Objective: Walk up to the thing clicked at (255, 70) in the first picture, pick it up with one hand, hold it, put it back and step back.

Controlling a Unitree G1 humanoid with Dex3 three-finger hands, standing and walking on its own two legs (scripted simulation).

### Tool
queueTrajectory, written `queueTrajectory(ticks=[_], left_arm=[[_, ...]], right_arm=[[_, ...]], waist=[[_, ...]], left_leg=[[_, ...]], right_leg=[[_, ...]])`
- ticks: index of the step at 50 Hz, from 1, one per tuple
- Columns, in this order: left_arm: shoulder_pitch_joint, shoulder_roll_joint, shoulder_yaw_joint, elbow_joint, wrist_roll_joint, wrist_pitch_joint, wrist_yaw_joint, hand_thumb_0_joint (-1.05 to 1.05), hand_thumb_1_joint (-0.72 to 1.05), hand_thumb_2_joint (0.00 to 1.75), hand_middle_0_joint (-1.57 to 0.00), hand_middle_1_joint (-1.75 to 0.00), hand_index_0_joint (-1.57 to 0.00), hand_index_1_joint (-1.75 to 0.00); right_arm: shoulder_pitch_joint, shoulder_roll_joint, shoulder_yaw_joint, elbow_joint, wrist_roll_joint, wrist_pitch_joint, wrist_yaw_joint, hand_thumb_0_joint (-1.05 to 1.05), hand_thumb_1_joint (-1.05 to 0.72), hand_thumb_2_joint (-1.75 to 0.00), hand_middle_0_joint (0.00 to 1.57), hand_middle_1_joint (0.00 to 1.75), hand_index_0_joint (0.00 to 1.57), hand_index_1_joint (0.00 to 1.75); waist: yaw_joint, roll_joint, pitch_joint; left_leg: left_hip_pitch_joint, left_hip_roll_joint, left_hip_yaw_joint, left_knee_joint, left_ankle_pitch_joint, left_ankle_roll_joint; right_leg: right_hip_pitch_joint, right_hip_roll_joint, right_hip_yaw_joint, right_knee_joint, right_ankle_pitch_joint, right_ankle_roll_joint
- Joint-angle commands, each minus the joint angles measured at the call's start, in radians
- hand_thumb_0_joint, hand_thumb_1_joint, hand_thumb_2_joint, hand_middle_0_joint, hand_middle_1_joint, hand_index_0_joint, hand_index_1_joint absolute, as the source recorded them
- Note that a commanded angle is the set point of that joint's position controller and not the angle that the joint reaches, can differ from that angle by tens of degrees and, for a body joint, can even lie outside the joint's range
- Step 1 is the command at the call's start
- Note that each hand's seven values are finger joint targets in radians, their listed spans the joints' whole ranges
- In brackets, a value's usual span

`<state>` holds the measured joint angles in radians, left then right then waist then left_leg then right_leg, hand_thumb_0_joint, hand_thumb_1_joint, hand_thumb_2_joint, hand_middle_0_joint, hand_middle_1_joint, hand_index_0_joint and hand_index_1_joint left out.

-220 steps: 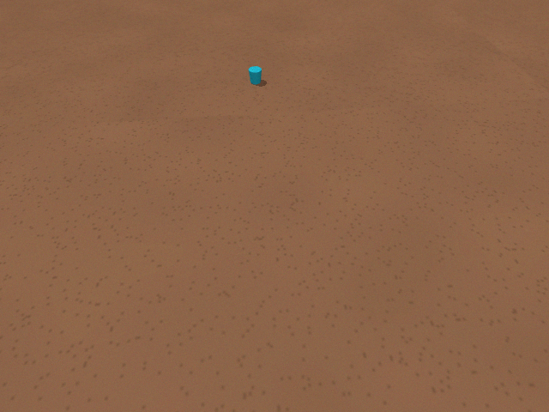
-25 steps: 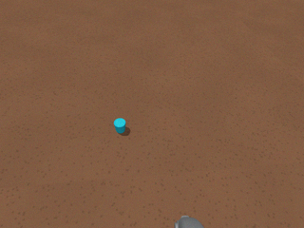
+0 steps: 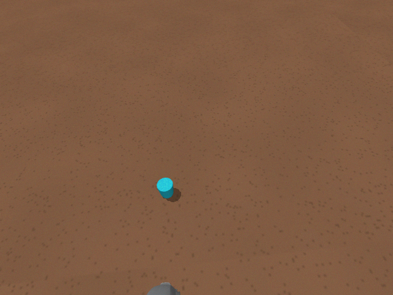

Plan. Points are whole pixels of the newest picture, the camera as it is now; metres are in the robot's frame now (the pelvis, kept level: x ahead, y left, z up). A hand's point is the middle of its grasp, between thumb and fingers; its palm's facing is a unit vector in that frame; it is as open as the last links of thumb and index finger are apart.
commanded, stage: walk up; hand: left
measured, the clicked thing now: (166, 188) +0.78 +0.24 -0.72
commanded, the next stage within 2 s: none
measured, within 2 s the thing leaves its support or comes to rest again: neither
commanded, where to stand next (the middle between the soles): +0.32 +0.02 m, yaw -2 degrees
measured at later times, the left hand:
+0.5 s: hand (85, 260) +0.24 +0.31 -0.14, palm faces -0.10 -0.93 -0.35, open 7.4 cm
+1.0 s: hand (104, 223) +0.34 +0.29 -0.17, palm faces -0.02 -0.93 -0.36, open 7.4 cm
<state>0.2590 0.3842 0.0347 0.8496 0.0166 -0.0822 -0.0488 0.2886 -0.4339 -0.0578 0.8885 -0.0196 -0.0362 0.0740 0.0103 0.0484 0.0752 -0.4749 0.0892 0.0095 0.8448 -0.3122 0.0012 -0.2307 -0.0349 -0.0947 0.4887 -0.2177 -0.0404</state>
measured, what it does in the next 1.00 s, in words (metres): walks ahead: left foot, then right foot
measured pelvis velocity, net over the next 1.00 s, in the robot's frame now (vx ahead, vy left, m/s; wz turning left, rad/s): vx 0.26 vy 0.03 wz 0.00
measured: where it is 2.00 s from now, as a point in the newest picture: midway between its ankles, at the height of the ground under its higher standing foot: (205, 281)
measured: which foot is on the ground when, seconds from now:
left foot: up 0.00-0.14, down 0.16-0.58, up 0.60-0.88, down 0.90-1.00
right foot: down 0.00-0.18, up 0.20-0.54, down 0.56-1.00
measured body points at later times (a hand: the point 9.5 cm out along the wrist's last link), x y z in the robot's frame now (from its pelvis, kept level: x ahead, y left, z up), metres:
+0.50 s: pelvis +0.17 +0.04 +0.00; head +0.19 +0.04 +0.45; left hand +0.24 +0.36 -0.12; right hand +0.19 -0.29 -0.11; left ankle +0.15 +0.16 -0.74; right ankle +0.28 -0.11 -0.71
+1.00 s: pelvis +0.26 +0.03 -0.02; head +0.28 +0.04 +0.43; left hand +0.34 +0.34 -0.14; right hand +0.34 -0.28 -0.14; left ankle +0.33 +0.16 -0.74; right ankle +0.30 -0.10 -0.74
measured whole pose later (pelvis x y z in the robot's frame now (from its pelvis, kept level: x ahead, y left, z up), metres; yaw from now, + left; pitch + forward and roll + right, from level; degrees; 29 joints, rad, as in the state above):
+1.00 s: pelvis +0.26 +0.03 -0.02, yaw +0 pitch -3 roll +0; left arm 0.17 0.39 0.00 0.96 -0.01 0.00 0.00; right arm 0.18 -0.39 -0.02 0.97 -0.01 -0.01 0.02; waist 0.01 -0.01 0.09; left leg -0.37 0.04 0.02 0.69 -0.26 -0.01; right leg -0.34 -0.05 -0.04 0.72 -0.37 -0.01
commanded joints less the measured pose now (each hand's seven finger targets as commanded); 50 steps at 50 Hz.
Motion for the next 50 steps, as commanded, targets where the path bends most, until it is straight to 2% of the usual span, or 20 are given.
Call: queueTrajectory(ticks=[1, 5, 7, 9, 10, 13, 15, 20, 23, 27, 28, 29, 30, 31, 36, 41, 44, 46, 47, 50], left_arm=[[0.017, 0.309, 0.098, -0.073, -0.003, -0.022, 0.011, 0.0, 0.9, 0.9, -0.2, -0.3, -0.2, -0.3], [-0.021, 0.313, 0.088, -0.076, -0.006, -0.012, 0.005, 0.0, 0.9, 0.9, -0.2, -0.3, -0.2, -0.3], [-0.008, 0.254, 0.064, -0.074, 0.002, -0.003, 0.008, 0.0, 0.9, 0.9, -0.2, -0.3, -0.2, -0.3], [0.035, 0.18, 0.041, -0.071, -0.017, 0.005, 0.014, 0.0, 0.9, 0.9, -0.2, -0.3, -0.2, -0.3], [0.023, 0.272, 0.057, -0.053, -0.007, 0.009, 0.029, 0.0, 0.9, 0.9, -0.2, -0.3, -0.2, -0.3], [0.086, 0.274, 0.06, 0.009, -0.021, 0.011, 0.022, 0.0, 0.9, 0.9, -0.2, -0.3, -0.2, -0.3], [0.103, 0.259, 0.062, 0.024, -0.017, 0.016, 0.01, 0.0, 0.9, 0.9, -0.2, -0.3, -0.2, -0.3], [-0.001, 0.229, 0.062, -0.015, -0.004, 0.02, -0.009, 0.0, 0.9, 0.9, -0.2, -0.3, -0.2, -0.3], [-0.006, 0.217, 0.064, -0.011, -0.008, 0.014, -0.012, 0.0, 0.9, 0.9, -0.2, -0.3, -0.2, -0.3], [0.083, 0.207, 0.068, 0.033, -0.003, -0.005, 0.017, 0.0, 0.9, 0.9, -0.2, -0.3, -0.2, -0.3], [0.135, 0.25, 0.082, 0.038, 0.001, -0.013, 0.028, 0.0, 0.9, 0.9, -0.2, -0.3, -0.2, -0.3], [0.189, 0.341, 0.108, 0.021, 0.004, -0.02, 0.039, 0.0, 0.9, 0.9, -0.2, -0.3, -0.2, -0.3], [0.171, 0.383, 0.113, 0.018, -0.011, -0.012, 0.038, 0.0, 0.9, 0.9, -0.2, -0.3, -0.2, -0.3], [0.127, 0.356, 0.105, -0.003, -0.022, -0.008, 0.04, 0.0, 0.9, 0.9, -0.2, -0.3, -0.2, -0.3], [0.019, 0.28, 0.069, -0.031, -0.006, 0.0, 0.053, 0.0, 0.9, 0.9, -0.2, -0.3, -0.2, -0.3], [-0.056, 0.262, 0.049, -0.028, -0.01, 0.015, 0.062, 0.0, 0.9, 0.9, -0.2, -0.3, -0.2, -0.3], [-0.096, 0.222, 0.026, -0.025, -0.027, 0.039, 0.061, 0.0, 0.9, 0.9, -0.2, -0.3, -0.2, -0.3], [-0.045, 0.179, 0.013, 0.004, -0.04, 0.06, 0.06, 0.0, 0.9, 0.9, -0.2, -0.3, -0.2, -0.3], [-0.029, 0.214, 0.027, 0.058, -0.037, 0.067, 0.064, 0.0, 0.9, 0.9, -0.2, -0.3, -0.2, -0.3], [-0.042, 0.211, 0.025, 0.109, -0.025, 0.056, 0.055, 0.0, 0.9, 0.9, -0.2, -0.3, -0.2, -0.3]], right_arm=[[-0.002, -0.163, -0.061, -0.065, -0.005, -0.029, 0.0, 0.0, -0.9, -0.9, 0.2, 0.3, 0.2, 0.3], [0.037, -0.172, -0.072, -0.039, -0.006, -0.046, -0.004, 0.0, -0.9, -0.9, 0.2, 0.3, 0.2, 0.3], [0.153, -0.208, -0.086, -0.005, -0.008, -0.057, -0.023, 0.0, -0.9, -0.9, 0.2, 0.3, 0.2, 0.3], [0.209, -0.352, -0.112, -0.034, -0.01, -0.069, -0.04, 0.0, -0.9, -0.9, 0.2, 0.3, 0.2, 0.3], [0.156, -0.355, -0.114, -0.049, 0.015, -0.064, -0.039, 0.0, -0.9, -0.9, 0.2, 0.3, 0.2, 0.3], [0.056, -0.256, -0.075, -0.075, 0.013, -0.068, -0.05, 0.0, -0.9, -0.9, 0.2, 0.3, 0.2, 0.3], [0.046, -0.248, -0.071, -0.074, 0.013, -0.071, -0.051, 0.0, -0.9, -0.9, 0.2, 0.3, 0.2, 0.3], [0.07, -0.262, -0.076, -0.093, 0.01, -0.067, -0.048, 0.0, -0.9, -0.9, 0.2, 0.3, 0.2, 0.3], [0.022, -0.26, -0.073, -0.112, 0.01, -0.059, -0.044, 0.0, -0.9, -0.9, 0.2, 0.3, 0.2, 0.3], [0.014, -0.197, -0.045, -0.115, 0.02, -0.033, -0.051, 0.0, -0.9, -0.9, 0.2, 0.3, 0.2, 0.3], [0.045, -0.148, -0.025, -0.117, 0.027, -0.034, -0.054, 0.0, -0.9, -0.9, 0.2, 0.3, 0.2, 0.3], [0.077, -0.09, -0.001, -0.14, 0.03, -0.036, -0.053, 0.0, -0.9, -0.9, 0.2, 0.3, 0.2, 0.3], [0.071, -0.173, -0.028, -0.116, 0.028, -0.021, -0.065, 0.0, -0.9, -0.9, 0.2, 0.3, 0.2, 0.3], [0.07, -0.201, -0.038, -0.09, 0.019, -0.01, -0.075, 0.0, -0.9, -0.9, 0.2, 0.3, 0.2, 0.3], [0.092, -0.155, -0.027, -0.024, 0.019, 0.002, -0.06, 0.0, -0.9, -0.9, 0.2, 0.3, 0.2, 0.3], [0.035, -0.125, -0.023, 0.014, 0.019, 0.007, -0.07, 0.0, -0.9, -0.9, 0.2, 0.3, 0.2, 0.3], [0.008, -0.176, -0.04, 0.027, 0.006, -0.003, -0.079, 0.0, -0.9, -0.9, 0.2, 0.3, 0.2, 0.3], [-0.114, -0.257, -0.041, -0.011, 0.011, -0.011, -0.078, 0.0, -0.9, -0.9, 0.2, 0.3, 0.2, 0.3], [-0.165, -0.258, -0.037, -0.004, 0.016, -0.005, -0.074, 0.0, -0.9, -0.9, 0.2, 0.3, 0.2, 0.3], [-0.221, -0.191, -0.005, 0.021, 0.013, 0.005, -0.072, 0.0, -0.9, -0.9, 0.2, 0.3, 0.2, 0.3]], waist=[[0.02, -0.199, -0.019], [-0.031, -0.137, -0.03], [-0.092, -0.021, -0.063], [-0.11, 0.249, -0.03], [-0.092, 0.132, 0.005], [-0.027, 0.071, 0.007], [-0.022, 0.119, -0.012], [-0.05, 0.109, 0.018], [-0.025, 0.096, 0.027], [0.027, -0.011, -0.074], [0.057, -0.127, -0.133], [0.071, -0.34, -0.193], [0.074, -0.3, -0.174], [0.053, -0.211, -0.112], [-0.004, -0.226, -0.062], [-0.012, -0.219, -0.112], [-0.039, -0.11, -0.107], [0.021, 0.085, -0.094], [0.024, 0.091, -0.068], [0.033, 0.086, -0.071]], left_leg=[[0.053, 0.014, 0.027, -0.154, 0.094, -0.01], [0.25, -0.025, 0.067, -0.256, 0.132, 0.008], [0.427, -0.055, 0.055, -0.31, -0.016, 0.028], [0.486, 0.324, -0.664, -0.671, -0.413, 0.192], [0.41, 0.363, -0.677, -0.65, -0.387, 0.269], [0.344, 0.209, -0.312, -0.599, -0.105, 0.189], [0.297, 0.182, -0.198, -0.591, 0.016, 0.192], [0.304, 0.191, -0.147, -0.604, 0.034, 0.232], [0.218, 0.169, -0.097, -0.572, 0.016, 0.211], [0.177, 0.086, 0.011, -0.26, 0.298, 0.139], [0.12, 0.029, 0.058, -0.076, 0.254, 0.1], [-0.04, -0.068, 0.091, 0.167, -0.047, 0.049], [-0.129, -0.091, 0.013, 0.259, -0.259, 0.046], [-0.13, -0.045, -0.051, 0.314, -0.268, 0.037], [-0.009, -0.024, -0.013, 0.112, -0.12, 0.013], [0.194, -0.048, 0.035, -0.126, 0.038, -0.002], [0.322, -0.025, -0.028, -0.294, 0.19, 0.036], [0.163, 0.217, -0.367, -0.494, 0.027, 0.15], [0.03, 0.22, -0.36, -0.506, -0.09, 0.192], [0.042, 0.088, -0.195, -0.444, -0.111, 0.086]], right_leg=[[-0.076, -0.232, 0.212, -0.25, -0.276, -0.173], [-0.167, -0.213, 0.173, -0.142, -0.337, -0.14], [-0.265, -0.148, 0.113, 0.084, -0.309, -0.099], [-0.545, 0.069, 0.047, 0.597, -0.304, -0.006], [-0.529, -0.008, 0.148, 0.658, -0.305, -0.014], [-0.42, -0.066, 0.188, 0.579, -0.137, -0.002], [-0.35, -0.073, 0.147, 0.512, -0.1, 0.022], [-0.329, -0.083, 0.085, 0.319, -0.059, 0.04], [-0.205, -0.063, 0.061, 0.204, 0.01, 0.029], [0.086, 0.029, 0.004, 0.016, 0.086, 0.009], [0.208, -0.033, 0.095, -0.042, 0.071, -0.024], [0.321, -0.288, 0.473, -0.124, 0.045, -0.107], [0.301, -0.395, 0.672, -0.169, 0.018, -0.238], [0.205, -0.396, 0.635, -0.152, 0.014, -0.259], [0.003, -0.211, 0.249, -0.101, 0.217, -0.179], [-0.103, -0.218, 0.182, 0.006, 0.381, -0.157], [-0.243, -0.171, 0.17, 0.101, 0.092, -0.065], [-0.172, -0.001, 0.072, 0.234, -0.257, 0.01], [-0.042, -0.013, 0.088, 0.276, -0.291, 0.011], [0.007, -0.035, 0.107, 0.079, -0.123, 0.004]])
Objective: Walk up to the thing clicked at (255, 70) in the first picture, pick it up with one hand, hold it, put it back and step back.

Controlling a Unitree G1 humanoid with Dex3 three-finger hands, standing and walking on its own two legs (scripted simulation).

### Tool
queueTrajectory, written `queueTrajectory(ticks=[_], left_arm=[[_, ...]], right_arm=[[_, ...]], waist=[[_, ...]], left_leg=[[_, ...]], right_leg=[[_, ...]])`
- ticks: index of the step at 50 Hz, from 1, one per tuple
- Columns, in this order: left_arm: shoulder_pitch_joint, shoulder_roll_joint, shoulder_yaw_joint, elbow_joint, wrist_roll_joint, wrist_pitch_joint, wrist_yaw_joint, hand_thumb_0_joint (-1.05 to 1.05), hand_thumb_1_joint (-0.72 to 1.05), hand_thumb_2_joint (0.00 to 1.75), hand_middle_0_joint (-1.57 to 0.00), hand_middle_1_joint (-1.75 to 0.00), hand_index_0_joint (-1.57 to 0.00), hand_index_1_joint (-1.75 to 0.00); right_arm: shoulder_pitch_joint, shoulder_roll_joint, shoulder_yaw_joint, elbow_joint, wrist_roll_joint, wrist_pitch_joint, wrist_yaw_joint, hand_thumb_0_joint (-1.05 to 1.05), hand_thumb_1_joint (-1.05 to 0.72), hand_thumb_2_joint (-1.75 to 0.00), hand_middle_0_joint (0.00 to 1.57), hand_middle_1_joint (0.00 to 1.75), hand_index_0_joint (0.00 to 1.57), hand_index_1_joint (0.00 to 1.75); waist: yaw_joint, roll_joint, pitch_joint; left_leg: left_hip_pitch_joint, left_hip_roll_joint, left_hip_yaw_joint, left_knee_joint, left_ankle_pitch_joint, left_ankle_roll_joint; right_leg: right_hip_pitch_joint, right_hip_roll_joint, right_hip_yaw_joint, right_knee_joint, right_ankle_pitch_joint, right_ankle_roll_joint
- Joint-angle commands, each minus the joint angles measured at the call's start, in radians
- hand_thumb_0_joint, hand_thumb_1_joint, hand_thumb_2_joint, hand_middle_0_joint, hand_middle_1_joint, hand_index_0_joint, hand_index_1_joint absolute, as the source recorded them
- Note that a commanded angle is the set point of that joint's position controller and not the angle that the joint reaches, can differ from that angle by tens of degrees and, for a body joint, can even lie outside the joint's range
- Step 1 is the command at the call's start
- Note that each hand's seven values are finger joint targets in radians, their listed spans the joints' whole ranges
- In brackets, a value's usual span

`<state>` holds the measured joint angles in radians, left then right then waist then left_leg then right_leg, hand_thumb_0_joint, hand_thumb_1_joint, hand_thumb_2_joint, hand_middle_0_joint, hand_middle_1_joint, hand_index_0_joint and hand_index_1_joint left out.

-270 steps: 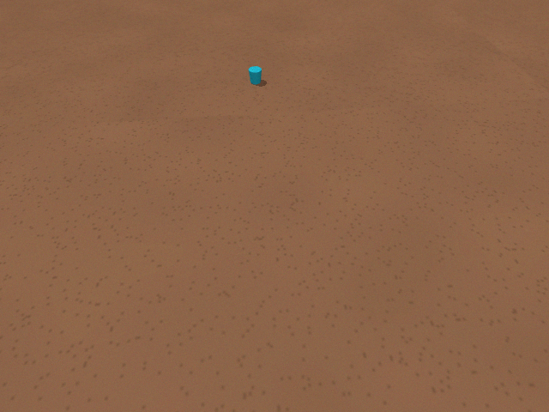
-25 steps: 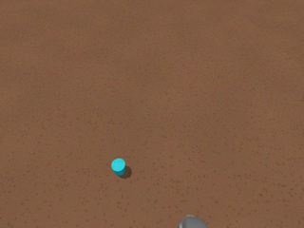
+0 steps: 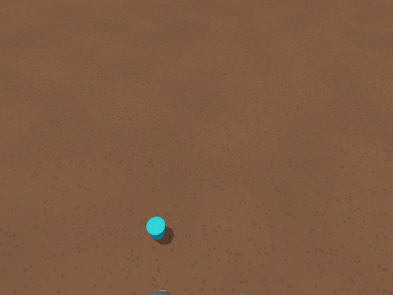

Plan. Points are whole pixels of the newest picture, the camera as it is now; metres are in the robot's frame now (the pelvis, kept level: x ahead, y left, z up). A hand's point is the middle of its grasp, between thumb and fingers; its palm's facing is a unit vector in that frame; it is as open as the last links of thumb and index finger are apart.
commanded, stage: walk up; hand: left
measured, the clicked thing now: (157, 229) +0.52 +0.21 -0.70
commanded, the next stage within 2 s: stand in 1.22 s
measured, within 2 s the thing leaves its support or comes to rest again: neither
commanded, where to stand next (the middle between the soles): +0.06 -0.01 m, yaw -1 degrees
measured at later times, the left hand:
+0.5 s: hand out of the picture +0.10 +0.26 -0.13, palm faces +0.01 -0.94 -0.34, open 7.4 cm
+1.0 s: hand out of the picture +0.11 +0.26 -0.13, palm faces -0.01 -0.95 -0.32, open 7.4 cm
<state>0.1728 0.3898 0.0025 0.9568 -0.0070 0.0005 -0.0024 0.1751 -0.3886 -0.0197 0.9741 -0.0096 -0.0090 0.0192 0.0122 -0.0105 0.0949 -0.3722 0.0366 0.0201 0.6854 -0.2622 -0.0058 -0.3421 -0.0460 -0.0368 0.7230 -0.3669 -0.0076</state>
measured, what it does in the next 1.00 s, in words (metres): stands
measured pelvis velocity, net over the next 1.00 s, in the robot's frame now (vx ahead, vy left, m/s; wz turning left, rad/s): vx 0.03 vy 0.01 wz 0.01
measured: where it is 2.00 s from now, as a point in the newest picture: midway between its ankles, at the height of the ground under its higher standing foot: outside the picture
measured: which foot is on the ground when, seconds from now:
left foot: down 0.00-1.00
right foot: down 0.00-1.00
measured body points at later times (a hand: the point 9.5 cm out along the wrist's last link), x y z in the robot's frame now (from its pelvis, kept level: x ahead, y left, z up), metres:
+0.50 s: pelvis +0.03 +0.00 +0.03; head +0.04 +0.00 +0.48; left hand +0.10 +0.31 -0.10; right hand +0.15 -0.29 -0.10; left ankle +0.07 +0.13 -0.72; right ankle +0.04 -0.13 -0.72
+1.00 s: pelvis +0.03 +0.01 +0.03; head +0.05 +0.02 +0.48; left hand +0.11 +0.31 -0.11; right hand +0.11 -0.29 -0.10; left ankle +0.07 +0.13 -0.72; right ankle +0.04 -0.13 -0.72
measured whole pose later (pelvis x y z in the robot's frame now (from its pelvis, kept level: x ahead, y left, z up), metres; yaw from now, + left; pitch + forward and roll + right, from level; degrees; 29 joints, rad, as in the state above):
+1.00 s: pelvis +0.03 +0.01 +0.03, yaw +1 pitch -2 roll +0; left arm 0.07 0.34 0.00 1.18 0.01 0.00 -0.01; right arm 0.08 -0.35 0.00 1.19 0.00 -0.01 0.02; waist -0.01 -0.01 0.05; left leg -0.18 0.01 0.02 0.34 -0.13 0.00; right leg -0.12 -0.06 -0.05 0.32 -0.16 0.04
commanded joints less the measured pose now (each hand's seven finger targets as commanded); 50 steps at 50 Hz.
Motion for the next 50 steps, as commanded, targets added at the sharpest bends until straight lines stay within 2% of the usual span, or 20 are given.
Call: queueTrajectory(ticks=[1, 3, 4, 6, 9, 12, 19, 24, 26, 30, 34, 40, 50], left_arm=[[0.031, 0.216, 0.055, 0.015, 0.002, -0.029, 0.009, 0.0, 0.9, 0.9, -0.2, -0.3, -0.2, -0.3], [-0.036, 0.226, 0.05, 0.02, 0.007, -0.033, 0.006, 0.0, 0.9, 0.9, -0.2, -0.3, -0.2, -0.3], [-0.046, 0.218, 0.045, 0.029, 0.005, -0.035, 0.005, 0.0, 0.9, 0.9, -0.2, -0.3, -0.2, -0.3], [-0.054, 0.204, 0.039, 0.056, 0.0, -0.039, 0.005, 0.0, 0.9, 0.9, -0.2, -0.3, -0.2, -0.3], [-0.072, 0.206, 0.037, 0.082, -0.001, -0.047, 0.006, 0.0, 0.9, 0.9, -0.2, -0.3, -0.2, -0.3], [-0.096, 0.202, 0.034, 0.102, -0.004, -0.046, 0.008, 0.0, 0.9, 0.9, -0.2, -0.3, -0.2, -0.3], [-0.132, 0.18, 0.028, 0.143, -0.003, -0.036, 0.005, 0.0, 0.9, 0.9, -0.2, -0.3, -0.2, -0.3], [-0.142, 0.181, 0.031, 0.159, 0.003, -0.036, 0.004, 0.0, 0.9, 0.9, -0.2, -0.3, -0.2, -0.3], [-0.154, 0.182, 0.032, 0.162, 0.003, -0.034, 0.004, 0.0, 0.9, 0.9, -0.2, -0.3, -0.2, -0.3], [-0.155, 0.176, 0.034, 0.165, 0.005, -0.029, 0.003, 0.0, 0.9, 0.9, -0.2, -0.3, -0.2, -0.3], [-0.154, 0.178, 0.037, 0.164, 0.012, -0.03, 0.002, 0.0, 0.9, 0.9, -0.2, -0.3, -0.2, -0.3], [-0.152, 0.173, 0.042, 0.161, 0.01, -0.03, 0.002, 0.0, 0.9, 0.9, -0.2, -0.3, -0.2, -0.3], [-0.139, 0.167, 0.041, 0.162, 0.01, -0.026, 0.003, 0.0, 0.9, 0.9, -0.2, -0.3, -0.2, -0.3]], right_arm=[[-0.111, -0.223, -0.037, -0.053, 0.009, -0.02, -0.015, 0.0, -0.9, -0.9, 0.2, 0.3, 0.2, 0.3], [-0.096, -0.214, -0.03, -0.024, 0.01, -0.015, -0.013, 0.0, -0.9, -0.9, 0.2, 0.3, 0.2, 0.3], [-0.101, -0.216, -0.028, -0.013, 0.009, -0.017, -0.012, 0.0, -0.9, -0.9, 0.2, 0.3, 0.2, 0.3], [-0.117, -0.214, -0.024, 0.006, 0.01, -0.021, -0.012, 0.0, -0.9, -0.9, 0.2, 0.3, 0.2, 0.3], [-0.126, -0.202, -0.015, 0.032, 0.017, -0.028, -0.014, 0.0, -0.9, -0.9, 0.2, 0.3, 0.2, 0.3], [-0.137, -0.202, -0.017, 0.055, 0.022, -0.027, -0.017, 0.0, -0.9, -0.9, 0.2, 0.3, 0.2, 0.3], [-0.183, -0.189, -0.013, 0.106, 0.019, -0.018, -0.016, 0.0, -0.9, -0.9, 0.2, 0.3, 0.2, 0.3], [-0.201, -0.18, -0.01, 0.129, 0.018, -0.019, -0.015, 0.0, -0.9, -0.9, 0.2, 0.3, 0.2, 0.3], [-0.2, -0.183, -0.011, 0.138, 0.014, -0.018, -0.015, 0.0, -0.9, -0.9, 0.2, 0.3, 0.2, 0.3], [-0.205, -0.183, -0.011, 0.141, 0.013, -0.017, -0.014, 0.0, -0.9, -0.9, 0.2, 0.3, 0.2, 0.3], [-0.203, -0.186, -0.014, 0.142, 0.009, -0.018, -0.014, 0.0, -0.9, -0.9, 0.2, 0.3, 0.2, 0.3], [-0.184, -0.177, -0.012, 0.144, 0.008, -0.023, -0.015, 0.0, -0.9, -0.9, 0.2, 0.3, 0.2, 0.3], [-0.166, -0.182, -0.019, 0.144, 0.008, -0.02, -0.019, 0.0, -0.9, -0.9, 0.2, 0.3, 0.2, 0.3]], waist=[[0.027, 0.151, -0.085], [-0.007, 0.111, -0.066], [-0.007, 0.112, -0.073], [-0.002, 0.101, -0.092], [-0.004, 0.051, -0.153], [-0.011, 0.032, -0.168], [-0.003, 0.01, -0.137], [0.0, -0.011, -0.148], [-0.003, -0.003, -0.149], [-0.003, 0.015, -0.108], [-0.007, 0.017, -0.121], [-0.006, 0.022, -0.146], [-0.012, 0.023, -0.151]], left_leg=[[-0.049, 0.12, -0.186, -0.271, -0.177, 0.07], [0.003, 0.097, -0.177, -0.283, -0.217, 0.055], [0.039, 0.104, -0.181, -0.287, -0.19, 0.057], [0.069, 0.112, -0.184, -0.289, -0.108, 0.061], [0.154, 0.103, -0.136, -0.255, 0.129, 0.054], [0.2, 0.099, -0.115, -0.258, 0.226, 0.049], [0.214, 0.103, -0.122, -0.353, 0.155, 0.038], [0.245, 0.099, -0.107, -0.369, 0.204, 0.027], [0.246, 0.099, -0.104, -0.382, 0.192, 0.025], [0.203, 0.097, -0.12, -0.42, 0.097, 0.021], [0.202, 0.097, -0.122, -0.427, 0.058, 0.022], [0.205, 0.097, -0.116, -0.417, 0.145, 0.02], [0.222, 0.102, -0.123, -0.418, 0.157, 0.024]], right_leg=[[0.105, -0.043, 0.082, -0.197, 0.03, -0.036], [0.04, -0.069, 0.127, -0.252, -0.029, -0.046], [0.038, -0.064, 0.115, -0.259, -0.013, -0.041], [0.069, -0.058, 0.095, -0.273, 0.059, -0.032], [0.123, -0.08, 0.099, -0.294, 0.226, -0.024], [0.147, -0.092, 0.091, -0.317, 0.297, -0.017], [0.169, -0.099, 0.09, -0.396, 0.229, -0.006], [0.196, -0.107, 0.089, -0.439, 0.263, -0.001], [0.202, -0.107, 0.085, -0.442, 0.258, -0.003], [0.201, -0.098, 0.08, -0.463, 0.189, 0.002], [0.208, -0.098, 0.079, -0.468, 0.186, -0.002], [0.241, -0.098, 0.076, -0.457, 0.239, 0.0], [0.244, -0.097, 0.067, -0.455, 0.24, 0.0]])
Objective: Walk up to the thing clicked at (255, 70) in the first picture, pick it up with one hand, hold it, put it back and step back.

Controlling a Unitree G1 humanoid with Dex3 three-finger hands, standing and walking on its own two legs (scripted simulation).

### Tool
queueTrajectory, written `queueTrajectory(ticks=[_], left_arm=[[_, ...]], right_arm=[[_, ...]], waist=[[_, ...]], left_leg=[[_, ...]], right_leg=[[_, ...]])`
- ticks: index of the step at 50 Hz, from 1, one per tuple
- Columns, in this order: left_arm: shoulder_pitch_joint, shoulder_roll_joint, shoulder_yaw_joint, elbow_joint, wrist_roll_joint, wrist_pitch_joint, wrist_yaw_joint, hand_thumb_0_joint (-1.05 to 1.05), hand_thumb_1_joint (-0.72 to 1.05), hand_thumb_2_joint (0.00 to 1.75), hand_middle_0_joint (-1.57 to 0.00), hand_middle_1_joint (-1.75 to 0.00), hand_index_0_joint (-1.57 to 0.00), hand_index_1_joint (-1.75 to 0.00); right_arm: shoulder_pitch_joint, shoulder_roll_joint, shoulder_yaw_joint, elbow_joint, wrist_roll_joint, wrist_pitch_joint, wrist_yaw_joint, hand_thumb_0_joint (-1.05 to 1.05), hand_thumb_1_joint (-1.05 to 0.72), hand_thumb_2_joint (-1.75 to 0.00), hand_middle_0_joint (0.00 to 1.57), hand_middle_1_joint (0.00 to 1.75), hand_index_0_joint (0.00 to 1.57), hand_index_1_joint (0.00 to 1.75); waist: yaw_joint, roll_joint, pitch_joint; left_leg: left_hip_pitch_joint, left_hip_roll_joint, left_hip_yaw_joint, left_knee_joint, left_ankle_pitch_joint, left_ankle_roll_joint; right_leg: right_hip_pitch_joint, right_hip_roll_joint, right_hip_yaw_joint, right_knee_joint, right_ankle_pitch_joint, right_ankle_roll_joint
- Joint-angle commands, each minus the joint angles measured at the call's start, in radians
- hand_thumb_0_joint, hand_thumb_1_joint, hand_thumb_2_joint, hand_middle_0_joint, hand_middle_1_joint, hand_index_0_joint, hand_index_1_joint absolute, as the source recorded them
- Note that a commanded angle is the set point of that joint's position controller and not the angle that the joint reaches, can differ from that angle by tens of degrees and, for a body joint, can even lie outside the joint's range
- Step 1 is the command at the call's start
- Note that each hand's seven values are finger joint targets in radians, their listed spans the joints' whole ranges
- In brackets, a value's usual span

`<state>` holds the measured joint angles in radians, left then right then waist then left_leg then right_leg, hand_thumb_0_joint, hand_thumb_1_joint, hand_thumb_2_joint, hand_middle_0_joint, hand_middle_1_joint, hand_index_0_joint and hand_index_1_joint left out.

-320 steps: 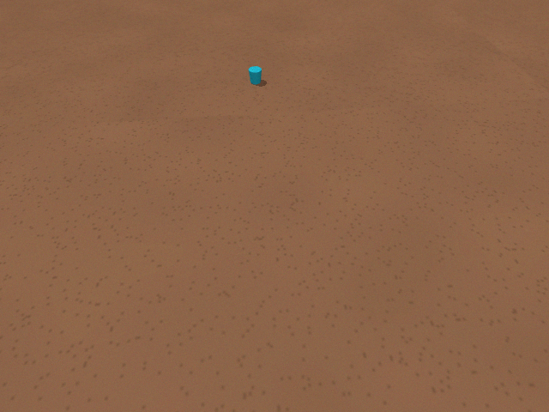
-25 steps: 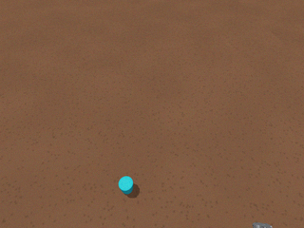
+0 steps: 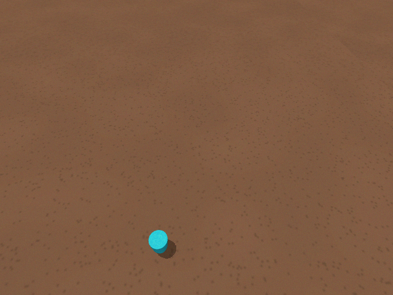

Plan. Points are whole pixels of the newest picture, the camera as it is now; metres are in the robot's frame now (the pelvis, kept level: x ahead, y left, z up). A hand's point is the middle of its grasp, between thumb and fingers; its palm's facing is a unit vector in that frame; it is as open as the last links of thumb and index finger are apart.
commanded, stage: walk up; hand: left
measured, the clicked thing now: (159, 242) +0.49 +0.20 -0.73
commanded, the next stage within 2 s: stand in 0.22 s
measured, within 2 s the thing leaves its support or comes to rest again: neither
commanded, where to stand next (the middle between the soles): +0.03 -0.02 m, yaw -2 degrees
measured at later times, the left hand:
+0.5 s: hand out of the picture +0.08 +0.25 -0.16, palm faces -0.02 -0.94 -0.33, open 7.4 cm
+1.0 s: hand out of the picture +0.10 +0.25 -0.16, palm faces -0.03 -0.94 -0.33, open 7.4 cm
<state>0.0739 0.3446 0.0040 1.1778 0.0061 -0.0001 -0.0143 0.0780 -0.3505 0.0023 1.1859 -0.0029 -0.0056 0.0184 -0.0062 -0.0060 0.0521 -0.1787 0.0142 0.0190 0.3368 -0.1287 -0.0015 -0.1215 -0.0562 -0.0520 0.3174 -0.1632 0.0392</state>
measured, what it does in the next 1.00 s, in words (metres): stands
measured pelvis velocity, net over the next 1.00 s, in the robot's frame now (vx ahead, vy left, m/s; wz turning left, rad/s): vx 0.03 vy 0.00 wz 0.00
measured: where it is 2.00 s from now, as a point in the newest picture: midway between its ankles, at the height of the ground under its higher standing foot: outside the picture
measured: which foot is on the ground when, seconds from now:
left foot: down 0.00-1.00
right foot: down 0.00-1.00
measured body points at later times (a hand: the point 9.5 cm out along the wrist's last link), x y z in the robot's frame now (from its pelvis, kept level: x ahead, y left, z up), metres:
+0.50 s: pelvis +0.01 +0.00 +0.00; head +0.02 +0.00 +0.45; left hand +0.08 +0.30 -0.14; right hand +0.10 -0.30 -0.13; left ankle +0.04 +0.12 -0.75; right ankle +0.01 -0.14 -0.75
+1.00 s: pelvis +0.03 +0.00 +0.00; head +0.03 +0.00 +0.45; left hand +0.10 +0.30 -0.13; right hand +0.11 -0.31 -0.13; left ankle +0.04 +0.12 -0.75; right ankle +0.01 -0.14 -0.75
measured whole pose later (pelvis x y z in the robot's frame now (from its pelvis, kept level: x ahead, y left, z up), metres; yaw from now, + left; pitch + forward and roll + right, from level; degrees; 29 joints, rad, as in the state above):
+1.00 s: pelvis +0.03 +0.00 +0.00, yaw +0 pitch -2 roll +0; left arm 0.10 0.35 0.00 1.13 0.02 0.00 -0.01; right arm 0.09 -0.35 0.00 1.14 -0.01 -0.01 0.01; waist 0.00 0.00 0.04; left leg -0.13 0.01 0.02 0.32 -0.16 -0.01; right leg -0.07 -0.06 -0.06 0.30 -0.19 0.04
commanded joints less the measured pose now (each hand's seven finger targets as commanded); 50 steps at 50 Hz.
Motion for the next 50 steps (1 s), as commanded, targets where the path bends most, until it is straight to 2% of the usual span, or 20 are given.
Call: queueTrajectory(ticks=[1, 9, 10, 12, 15, 19, 25, 27, 33, 39, 42, 48, 50], left_arm=[[-0.039, 0.209, 0.04, -0.06, -0.004, -0.024, 0.015, 0.0, 0.9, 0.9, -0.2, -0.3, -0.2, -0.3], [-0.037, 0.205, 0.041, -0.057, -0.003, -0.026, 0.017, 0.0, 0.9, 0.9, -0.2, -0.3, -0.2, -0.3], [-0.037, 0.209, 0.041, -0.062, -0.002, -0.026, 0.017, 0.0, 0.9, 0.9, -0.2, -0.3, -0.2, -0.3], [-0.024, 0.212, 0.04, -0.062, 0.01, -0.025, 0.017, 0.0, 0.9, 0.9, -0.2, -0.3, -0.2, -0.3], [-0.021, 0.213, 0.041, -0.072, 0.009, -0.026, 0.016, 0.0, 0.9, 0.9, -0.2, -0.3, -0.2, -0.3], [-0.015, 0.212, 0.039, -0.078, 0.009, -0.029, 0.017, 0.0, 0.9, 0.9, -0.2, -0.3, -0.2, -0.3], [-0.011, 0.216, 0.04, -0.092, 0.006, -0.032, 0.019, 0.0, 0.9, 0.9, -0.2, -0.3, -0.2, -0.3], [-0.006, 0.211, 0.038, -0.092, 0.005, -0.03, 0.019, 0.0, 0.9, 0.9, -0.2, -0.3, -0.2, -0.3], [0.002, 0.211, 0.039, -0.091, 0.009, -0.025, 0.02, 0.0, 0.9, 0.9, -0.2, -0.3, -0.2, -0.3], [0.002, 0.217, 0.04, -0.097, 0.004, -0.028, 0.019, 0.0, 0.9, 0.9, -0.2, -0.3, -0.2, -0.3], [-0.008, 0.217, 0.039, -0.097, 0.007, -0.026, 0.021, 0.0, 0.9, 0.9, -0.2, -0.3, -0.2, -0.3], [-0.003, 0.218, 0.039, -0.104, 0.005, -0.028, 0.022, 0.0, 0.9, 0.9, -0.2, -0.3, -0.2, -0.3], [0.001, 0.217, 0.039, -0.102, 0.006, -0.028, 0.023, 0.0, 0.9, 0.9, -0.2, -0.3, -0.2, -0.3]], right_arm=[[-0.073, -0.222, -0.041, -0.07, 0.0, -0.023, -0.018, 0.0, -0.9, -0.9, 0.2, 0.3, 0.2, 0.3], [-0.07, -0.212, -0.042, -0.072, 0.002, -0.021, -0.017, 0.0, -0.9, -0.9, 0.2, 0.3, 0.2, 0.3], [-0.069, -0.217, -0.041, -0.073, 0.001, -0.02, -0.018, 0.0, -0.9, -0.9, 0.2, 0.3, 0.2, 0.3], [-0.065, -0.212, -0.044, -0.081, -0.011, -0.02, -0.018, 0.0, -0.9, -0.9, 0.2, 0.3, 0.2, 0.3], [-0.056, -0.214, -0.043, -0.086, -0.01, -0.022, -0.018, 0.0, -0.9, -0.9, 0.2, 0.3, 0.2, 0.3], [-0.061, -0.208, -0.044, -0.097, -0.008, -0.023, -0.017, 0.0, -0.9, -0.9, 0.2, 0.3, 0.2, 0.3], [-0.054, -0.212, -0.044, -0.099, -0.009, -0.029, -0.02, 0.0, -0.9, -0.9, 0.2, 0.3, 0.2, 0.3], [-0.053, -0.214, -0.043, -0.097, -0.006, -0.028, -0.021, 0.0, -0.9, -0.9, 0.2, 0.3, 0.2, 0.3], [-0.06, -0.219, -0.043, -0.101, -0.005, -0.022, -0.023, 0.0, -0.9, -0.9, 0.2, 0.3, 0.2, 0.3], [-0.044, -0.213, -0.039, -0.099, -0.007, -0.028, -0.023, 0.0, -0.9, -0.9, 0.2, 0.3, 0.2, 0.3], [-0.039, -0.213, -0.039, -0.099, -0.005, -0.025, -0.023, 0.0, -0.9, -0.9, 0.2, 0.3, 0.2, 0.3], [-0.04, -0.216, -0.041, -0.103, -0.006, -0.026, -0.025, 0.0, -0.9, -0.9, 0.2, 0.3, 0.2, 0.3], [-0.045, -0.215, -0.04, -0.106, -0.006, -0.025, -0.026, 0.0, -0.9, -0.9, 0.2, 0.3, 0.2, 0.3]], waist=[[0.007, 0.021, -0.102], [0.004, 0.018, -0.087], [0.005, 0.011, -0.091], [0.0, 0.007, -0.086], [0.0, 0.02, -0.064], [0.0, 0.0, -0.075], [0.003, 0.005, -0.109], [0.004, 0.016, -0.109], [0.008, 0.008, -0.08], [0.009, 0.011, -0.099], [0.004, 0.001, -0.081], [0.008, 0.011, -0.111], [0.009, 0.005, -0.1]], left_leg=[[0.017, 0.121, -0.12, -0.068, 0.012, 0.02], [0.022, 0.119, -0.123, -0.072, 0.037, 0.017], [0.021, 0.117, -0.119, -0.071, 0.023, 0.019], [0.03, 0.118, -0.121, -0.078, -0.027, 0.01], [0.011, 0.114, -0.122, -0.087, -0.044, 0.009], [0.028, 0.118, -0.121, -0.069, -0.001, 0.013], [0.067, 0.123, -0.106, -0.041, 0.153, 0.015], [0.071, 0.125, -0.107, -0.043, 0.16, 0.014], [0.054, 0.12, -0.109, -0.061, 0.071, 0.013], [0.069, 0.124, -0.104, -0.052, 0.156, 0.011], [0.057, 0.121, -0.104, -0.054, 0.131, 0.012], [0.084, 0.129, -0.1, -0.041, 0.217, 0.014], [0.084, 0.126, -0.097, -0.041, 0.197, 0.014]], right_leg=[[0.02, -0.086, 0.081, -0.053, 0.046, -0.043], [0.015, -0.087, 0.076, -0.057, 0.04, -0.041], [0.018, -0.089, 0.079, -0.058, 0.048, -0.04], [-0.002, -0.09, 0.082, -0.06, -0.015, -0.04], [-0.008, -0.091, 0.083, -0.059, -0.019, -0.04], [-0.008, -0.093, 0.082, -0.06, -0.009, -0.038], [0.027, -0.099, 0.081, -0.05, 0.092, -0.039], [0.036, -0.098, 0.077, -0.051, 0.1, -0.037], [0.02, -0.095, 0.073, -0.058, 0.044, -0.038], [0.046, -0.102, 0.079, -0.048, 0.095, -0.039], [0.044, -0.099, 0.077, -0.061, 0.086, -0.039], [0.065, -0.102, 0.071, -0.047, 0.154, -0.038], [0.054, -0.1, 0.068, -0.053, 0.143, -0.036]])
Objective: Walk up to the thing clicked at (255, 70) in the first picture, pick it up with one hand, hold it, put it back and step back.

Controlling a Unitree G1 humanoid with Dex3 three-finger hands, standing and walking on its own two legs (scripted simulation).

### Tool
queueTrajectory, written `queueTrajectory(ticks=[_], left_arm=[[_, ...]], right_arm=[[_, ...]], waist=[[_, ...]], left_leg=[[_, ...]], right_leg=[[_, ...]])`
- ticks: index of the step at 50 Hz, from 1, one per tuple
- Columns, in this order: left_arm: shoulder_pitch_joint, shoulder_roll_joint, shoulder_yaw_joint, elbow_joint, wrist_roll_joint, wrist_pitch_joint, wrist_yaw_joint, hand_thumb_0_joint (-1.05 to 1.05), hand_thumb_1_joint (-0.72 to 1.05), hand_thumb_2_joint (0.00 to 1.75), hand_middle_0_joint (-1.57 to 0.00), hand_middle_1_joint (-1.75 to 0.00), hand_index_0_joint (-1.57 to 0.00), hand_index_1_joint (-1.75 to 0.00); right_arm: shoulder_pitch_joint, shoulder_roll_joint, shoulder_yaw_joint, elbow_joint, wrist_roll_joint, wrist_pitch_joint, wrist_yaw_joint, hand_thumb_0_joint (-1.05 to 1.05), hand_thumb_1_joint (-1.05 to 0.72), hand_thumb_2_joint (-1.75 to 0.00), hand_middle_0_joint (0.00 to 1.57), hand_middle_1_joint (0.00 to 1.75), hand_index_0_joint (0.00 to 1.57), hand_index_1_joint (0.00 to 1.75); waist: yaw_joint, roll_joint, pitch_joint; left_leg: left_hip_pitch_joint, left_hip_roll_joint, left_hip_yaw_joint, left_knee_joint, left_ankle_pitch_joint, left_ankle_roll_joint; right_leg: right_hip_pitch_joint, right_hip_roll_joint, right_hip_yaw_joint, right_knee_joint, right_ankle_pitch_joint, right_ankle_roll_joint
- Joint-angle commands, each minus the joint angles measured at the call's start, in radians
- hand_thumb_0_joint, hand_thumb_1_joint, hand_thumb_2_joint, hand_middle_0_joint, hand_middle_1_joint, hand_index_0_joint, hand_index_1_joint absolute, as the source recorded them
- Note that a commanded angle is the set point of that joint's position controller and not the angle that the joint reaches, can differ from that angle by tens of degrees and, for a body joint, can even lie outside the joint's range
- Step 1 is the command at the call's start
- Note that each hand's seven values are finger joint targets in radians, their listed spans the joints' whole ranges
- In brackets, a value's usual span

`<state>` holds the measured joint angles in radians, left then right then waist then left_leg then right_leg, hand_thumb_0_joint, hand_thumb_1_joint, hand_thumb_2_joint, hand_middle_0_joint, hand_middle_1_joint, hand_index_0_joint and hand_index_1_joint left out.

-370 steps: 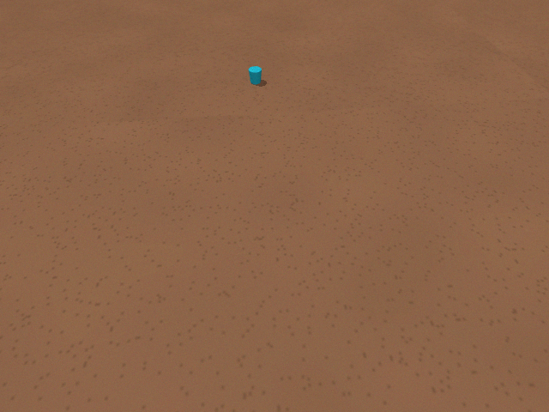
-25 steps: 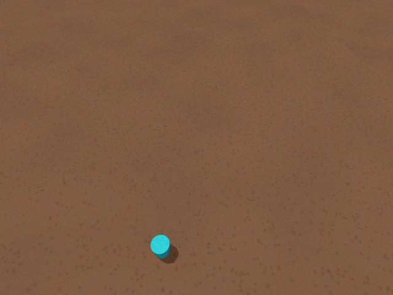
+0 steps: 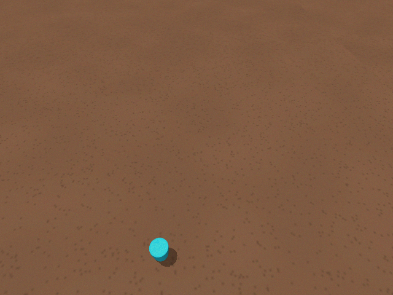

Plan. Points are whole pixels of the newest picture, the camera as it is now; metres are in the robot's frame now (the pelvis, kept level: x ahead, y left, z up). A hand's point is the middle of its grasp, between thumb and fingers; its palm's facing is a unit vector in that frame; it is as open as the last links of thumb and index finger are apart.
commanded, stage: stand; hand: left
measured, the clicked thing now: (159, 250) +0.46 +0.20 -0.74
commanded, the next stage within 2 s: walk up in 1.82 s
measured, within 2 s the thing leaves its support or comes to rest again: neither
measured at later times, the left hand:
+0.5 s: hand out of the picture +0.06 +0.25 -0.16, palm faces -0.03 -0.94 -0.33, open 7.4 cm
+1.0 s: hand out of the picture +0.06 +0.25 -0.16, palm faces -0.03 -0.94 -0.33, open 7.4 cm
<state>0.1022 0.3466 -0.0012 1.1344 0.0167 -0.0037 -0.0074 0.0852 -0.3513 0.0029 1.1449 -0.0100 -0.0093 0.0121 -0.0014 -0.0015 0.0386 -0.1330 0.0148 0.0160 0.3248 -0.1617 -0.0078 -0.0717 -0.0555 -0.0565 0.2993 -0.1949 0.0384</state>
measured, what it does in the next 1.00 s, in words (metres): stands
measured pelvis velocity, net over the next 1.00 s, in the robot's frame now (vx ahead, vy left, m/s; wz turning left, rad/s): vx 0.00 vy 0.00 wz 0.00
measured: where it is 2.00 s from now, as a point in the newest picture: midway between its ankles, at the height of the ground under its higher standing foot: outside the picture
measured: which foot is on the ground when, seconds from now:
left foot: down 0.00-1.00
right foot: down 0.00-1.00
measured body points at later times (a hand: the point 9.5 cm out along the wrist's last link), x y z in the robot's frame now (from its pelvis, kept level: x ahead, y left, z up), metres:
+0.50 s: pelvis +0.00 +0.00 +0.00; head +0.00 +0.00 +0.45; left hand +0.06 +0.30 -0.14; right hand +0.08 -0.30 -0.13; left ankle +0.01 +0.12 -0.75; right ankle -0.02 -0.14 -0.75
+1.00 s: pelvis +0.00 +0.00 +0.00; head +0.01 +0.01 +0.45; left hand +0.06 +0.30 -0.14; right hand +0.08 -0.30 -0.13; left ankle +0.01 +0.12 -0.75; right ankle -0.02 -0.14 -0.75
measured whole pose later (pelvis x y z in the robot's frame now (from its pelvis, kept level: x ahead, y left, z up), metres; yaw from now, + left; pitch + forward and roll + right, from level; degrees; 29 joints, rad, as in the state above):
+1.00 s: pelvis +0.00 +0.00 +0.00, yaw +0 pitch -2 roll +0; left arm 0.13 0.35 -0.01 1.12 0.02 0.00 -0.01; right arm 0.10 -0.35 0.01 1.14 -0.01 -0.01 0.01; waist 0.00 -0.01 0.04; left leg -0.13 0.01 0.02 0.33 -0.16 0.00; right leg -0.07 -0.06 -0.06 0.30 -0.19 0.04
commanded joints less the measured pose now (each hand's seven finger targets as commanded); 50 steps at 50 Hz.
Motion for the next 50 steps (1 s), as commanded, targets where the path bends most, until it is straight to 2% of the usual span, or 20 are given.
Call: queueTrajectory(ticks=[1, 9, 12, 18, 24, 28, 34, 41, 47, 50], left_arm=[[-0.028, 0.218, 0.043, -0.057, -0.005, -0.024, 0.016, 0.0, 0.9, 0.9, -0.2, -0.3, -0.2, -0.3], [-0.029, 0.219, 0.043, -0.063, -0.003, -0.025, 0.015, 0.0, 0.9, 0.9, -0.2, -0.3, -0.2, -0.3], [-0.029, 0.217, 0.042, -0.063, -0.005, -0.024, 0.015, 0.0, 0.9, 0.9, -0.2, -0.3, -0.2, -0.3], [-0.023, 0.216, 0.041, -0.061, -0.003, -0.023, 0.014, 0.0, 0.9, 0.9, -0.2, -0.3, -0.2, -0.3], [-0.017, 0.215, 0.042, -0.067, -0.003, -0.023, 0.013, 0.0, 0.9, 0.9, -0.2, -0.3, -0.2, -0.3], [-0.016, 0.222, 0.045, -0.067, -0.001, -0.023, 0.014, 0.0, 0.9, 0.9, -0.2, -0.3, -0.2, -0.3], [-0.01, 0.218, 0.04, -0.065, -0.005, -0.022, 0.014, 0.0, 0.9, 0.9, -0.2, -0.3, -0.2, -0.3], [-0.004, 0.213, 0.039, -0.067, -0.002, -0.022, 0.014, 0.0, 0.9, 0.9, -0.2, -0.3, -0.2, -0.3], [-0.002, 0.217, 0.041, -0.075, -0.003, -0.022, 0.014, 0.0, 0.9, 0.9, -0.2, -0.3, -0.2, -0.3], [0.002, 0.218, 0.042, -0.069, -0.004, -0.019, 0.015, 0.0, 0.9, 0.9, -0.2, -0.3, -0.2, -0.3]], right_arm=[[-0.05, -0.21, -0.04, -0.063, 0.002, -0.021, -0.019, 0.0, -0.9, -0.9, 0.2, 0.3, 0.2, 0.3], [-0.047, -0.213, -0.041, -0.066, 0.002, -0.021, -0.019, 0.0, -0.9, -0.9, 0.2, 0.3, 0.2, 0.3], [-0.047, -0.214, -0.041, -0.067, 0.002, -0.022, -0.018, 0.0, -0.9, -0.9, 0.2, 0.3, 0.2, 0.3], [-0.045, -0.216, -0.042, -0.062, 0.0, -0.018, -0.017, 0.0, -0.9, -0.9, 0.2, 0.3, 0.2, 0.3], [-0.033, -0.219, -0.043, -0.061, 0.001, -0.019, -0.017, 0.0, -0.9, -0.9, 0.2, 0.3, 0.2, 0.3], [-0.036, -0.219, -0.044, -0.064, 0.0, -0.022, -0.018, 0.0, -0.9, -0.9, 0.2, 0.3, 0.2, 0.3], [-0.029, -0.217, -0.043, -0.062, 0.001, -0.018, -0.016, 0.0, -0.9, -0.9, 0.2, 0.3, 0.2, 0.3], [-0.027, -0.22, -0.041, -0.062, 0.001, -0.017, -0.016, 0.0, -0.9, -0.9, 0.2, 0.3, 0.2, 0.3], [-0.022, -0.219, -0.039, -0.065, -0.001, -0.022, -0.018, 0.0, -0.9, -0.9, 0.2, 0.3, 0.2, 0.3], [-0.021, -0.218, -0.038, -0.065, 0.001, -0.021, -0.02, 0.0, -0.9, -0.9, 0.2, 0.3, 0.2, 0.3]], waist=[[0.002, -0.006, -0.079], [0.003, 0.004, -0.076], [0.002, 0.009, -0.069], [0.002, 0.004, -0.048], [0.002, 0.014, -0.046], [0.003, 0.004, -0.069], [0.0, 0.003, -0.045], [0.0, 0.015, -0.046], [0.006, 0.014, -0.073], [0.006, 0.008, -0.059]], left_leg=[[0.041, 0.127, -0.098, -0.038, 0.221, 0.017], [0.029, 0.123, -0.093, -0.038, 0.202, 0.019], [0.03, 0.128, -0.1, -0.045, 0.197, 0.018], [0.015, 0.122, -0.101, -0.059, 0.1, 0.018], [0.006, 0.118, -0.103, -0.06, 0.107, 0.019], [0.021, 0.125, -0.104, -0.049, 0.158, 0.025], [0.007, 0.118, -0.106, -0.054, 0.114, 0.021], [0.005, 0.115, -0.104, -0.049, 0.109, 0.023], [0.019, 0.123, -0.102, -0.042, 0.191, 0.024], [0.015, 0.121, -0.101, -0.046, 0.184, 0.023]], right_leg=[[-0.006, -0.098, 0.072, -0.034, 0.153, -0.036], [0.011, -0.102, 0.077, -0.045, 0.158, -0.039], [0.004, -0.099, 0.072, -0.043, 0.129, -0.038], [-0.022, -0.097, 0.078, -0.057, 0.055, -0.042], [-0.015, -0.098, 0.08, -0.058, 0.067, -0.044], [0.001, -0.102, 0.08, -0.046, 0.106, -0.043], [-0.015, -0.097, 0.076, -0.055, 0.056, -0.044], [-0.017, -0.099, 0.081, -0.058, 0.078, -0.042], [0.008, -0.102, 0.078, -0.038, 0.131, -0.042], [0.001, -0.1, 0.075, -0.037, 0.118, -0.041]])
